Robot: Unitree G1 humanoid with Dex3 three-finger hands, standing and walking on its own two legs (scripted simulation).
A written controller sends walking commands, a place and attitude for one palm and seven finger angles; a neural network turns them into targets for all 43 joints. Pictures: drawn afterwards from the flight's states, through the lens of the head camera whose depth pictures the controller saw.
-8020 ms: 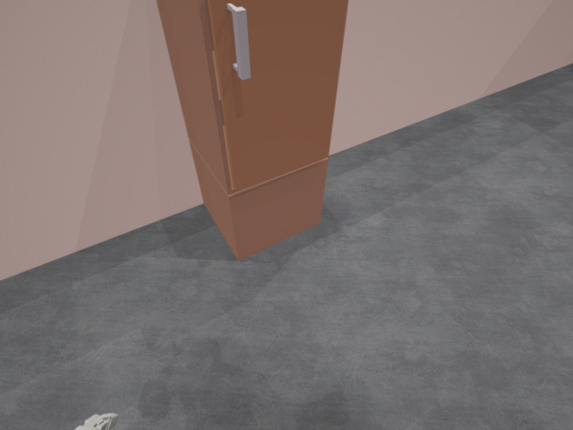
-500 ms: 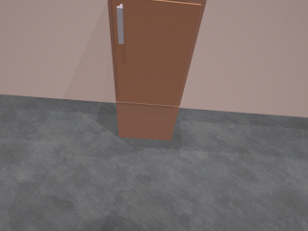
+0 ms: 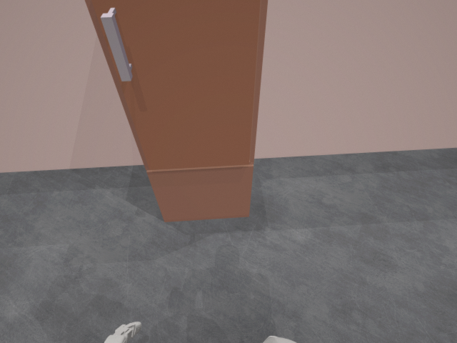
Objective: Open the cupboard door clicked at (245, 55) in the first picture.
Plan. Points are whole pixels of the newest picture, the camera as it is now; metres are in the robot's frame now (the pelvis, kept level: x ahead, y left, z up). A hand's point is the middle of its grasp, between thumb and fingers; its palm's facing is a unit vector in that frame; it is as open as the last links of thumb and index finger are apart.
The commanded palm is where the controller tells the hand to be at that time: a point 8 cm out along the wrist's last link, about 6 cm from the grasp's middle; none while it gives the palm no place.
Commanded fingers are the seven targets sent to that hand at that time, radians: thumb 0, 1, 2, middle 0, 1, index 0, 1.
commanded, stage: take the last steps up to it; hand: left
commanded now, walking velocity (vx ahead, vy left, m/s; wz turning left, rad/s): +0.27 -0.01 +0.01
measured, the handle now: (119, 45) +0.73 +0.28 +0.17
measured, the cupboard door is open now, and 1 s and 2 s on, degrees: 0 0 0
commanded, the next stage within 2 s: come to a stop and stand still in 0.34 s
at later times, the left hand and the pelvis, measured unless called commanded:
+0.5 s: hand out of the picture +0.07 +0.16 -0.16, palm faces +0.14 -0.98 -0.13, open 7.4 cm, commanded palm none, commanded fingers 0.00 0.90 0.90 -0.20 -0.30 -0.20 -0.30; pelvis +0.15 +0.02 +0.02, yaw +0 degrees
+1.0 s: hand (159, 311) +0.21 +0.15 -0.13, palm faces +0.03 -0.96 -0.29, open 7.4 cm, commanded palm none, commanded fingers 0.00 0.90 0.90 -0.20 -0.30 -0.20 -0.30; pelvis +0.15 -0.04 +0.02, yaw -2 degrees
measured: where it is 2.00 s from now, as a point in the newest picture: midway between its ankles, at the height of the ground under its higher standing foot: outside the picture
